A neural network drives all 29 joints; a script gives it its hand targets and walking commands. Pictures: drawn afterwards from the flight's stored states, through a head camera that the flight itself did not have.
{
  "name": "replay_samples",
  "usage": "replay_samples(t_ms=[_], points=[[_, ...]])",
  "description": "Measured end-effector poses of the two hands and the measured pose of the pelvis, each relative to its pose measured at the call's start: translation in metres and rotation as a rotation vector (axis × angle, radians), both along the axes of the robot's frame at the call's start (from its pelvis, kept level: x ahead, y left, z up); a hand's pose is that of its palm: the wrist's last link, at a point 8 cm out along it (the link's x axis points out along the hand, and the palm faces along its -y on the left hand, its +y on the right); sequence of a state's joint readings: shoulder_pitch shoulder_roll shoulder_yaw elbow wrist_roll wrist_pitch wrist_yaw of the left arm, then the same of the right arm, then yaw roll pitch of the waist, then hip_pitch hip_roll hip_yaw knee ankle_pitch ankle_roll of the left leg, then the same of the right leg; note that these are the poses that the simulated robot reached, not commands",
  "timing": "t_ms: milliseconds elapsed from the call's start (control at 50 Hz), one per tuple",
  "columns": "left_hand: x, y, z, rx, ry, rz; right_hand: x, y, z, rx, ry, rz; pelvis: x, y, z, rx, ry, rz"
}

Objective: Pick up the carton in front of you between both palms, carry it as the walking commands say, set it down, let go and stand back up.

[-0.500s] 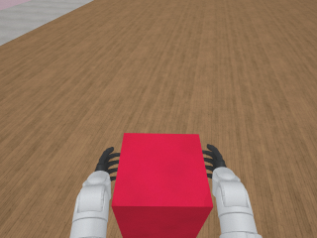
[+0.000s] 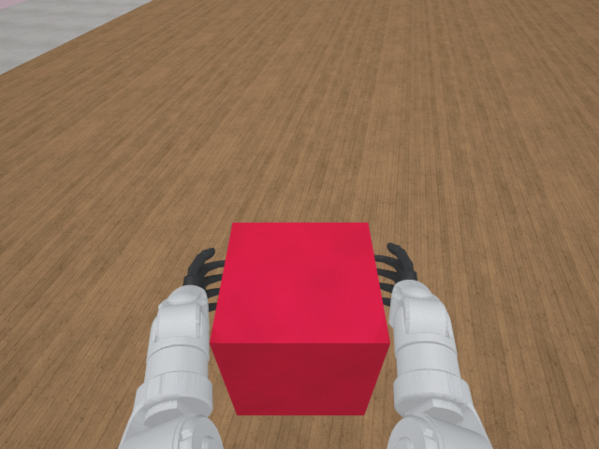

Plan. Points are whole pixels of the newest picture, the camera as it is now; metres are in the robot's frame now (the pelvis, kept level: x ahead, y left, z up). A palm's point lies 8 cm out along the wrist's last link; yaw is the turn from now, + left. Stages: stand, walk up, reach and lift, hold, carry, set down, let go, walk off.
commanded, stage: set down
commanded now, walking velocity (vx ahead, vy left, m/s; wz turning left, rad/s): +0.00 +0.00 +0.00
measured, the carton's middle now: (300, 322) +0.33 +0.00 -0.04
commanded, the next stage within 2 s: none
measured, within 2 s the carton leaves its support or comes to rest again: neither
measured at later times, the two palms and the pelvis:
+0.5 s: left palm (221, 336) +0.39 +0.16 -0.17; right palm (375, 344) +0.36 -0.14 -0.17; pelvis -0.01 +0.04 -0.10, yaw -1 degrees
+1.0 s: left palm (240, 351) +0.43 +0.14 -0.33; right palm (368, 361) +0.40 -0.15 -0.32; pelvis -0.04 +0.04 -0.23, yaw +0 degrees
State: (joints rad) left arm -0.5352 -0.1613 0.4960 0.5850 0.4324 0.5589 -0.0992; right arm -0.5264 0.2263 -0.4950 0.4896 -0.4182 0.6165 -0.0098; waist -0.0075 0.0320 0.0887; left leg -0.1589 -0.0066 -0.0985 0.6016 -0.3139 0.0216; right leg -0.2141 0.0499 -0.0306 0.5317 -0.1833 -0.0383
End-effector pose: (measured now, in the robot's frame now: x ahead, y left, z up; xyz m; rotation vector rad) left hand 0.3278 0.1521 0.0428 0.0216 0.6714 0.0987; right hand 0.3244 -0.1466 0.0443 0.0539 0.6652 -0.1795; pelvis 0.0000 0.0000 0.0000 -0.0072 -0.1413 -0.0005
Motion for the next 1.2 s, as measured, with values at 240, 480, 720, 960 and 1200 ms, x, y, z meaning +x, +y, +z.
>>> replay_samples(t_ms=[240, 480, 720, 960, 1200], points=[[0.029, -0.002, -0.109, 0.044, 0.040, -0.070, 0.013, -0.002, -0.114, -0.032, 0.040, -0.020, -0.007, 0.012, -0.027, 0.019, 0.319, -0.026], [0.056, 0.005, -0.212, -0.004, -0.036, -0.060, 0.033, 0.006, -0.215, -0.016, -0.043, -0.064, -0.012, 0.034, -0.096, 0.020, 0.684, -0.020], [0.081, -0.002, -0.271, -0.021, 0.000, -0.068, 0.052, -0.001, -0.271, -0.020, -0.009, -0.085, -0.020, 0.045, -0.156, 0.022, 0.809, -0.022], [0.099, -0.007, -0.355, -0.008, 0.004, -0.086, 0.069, -0.005, -0.353, -0.016, -0.005, -0.095, -0.035, 0.039, -0.221, 0.026, 0.905, -0.016], [0.119, -0.011, -0.430, 0.008, 0.020, -0.113, 0.081, -0.009, -0.431, -0.011, 0.013, -0.111, -0.048, 0.032, -0.281, 0.032, 0.934, -0.014]])
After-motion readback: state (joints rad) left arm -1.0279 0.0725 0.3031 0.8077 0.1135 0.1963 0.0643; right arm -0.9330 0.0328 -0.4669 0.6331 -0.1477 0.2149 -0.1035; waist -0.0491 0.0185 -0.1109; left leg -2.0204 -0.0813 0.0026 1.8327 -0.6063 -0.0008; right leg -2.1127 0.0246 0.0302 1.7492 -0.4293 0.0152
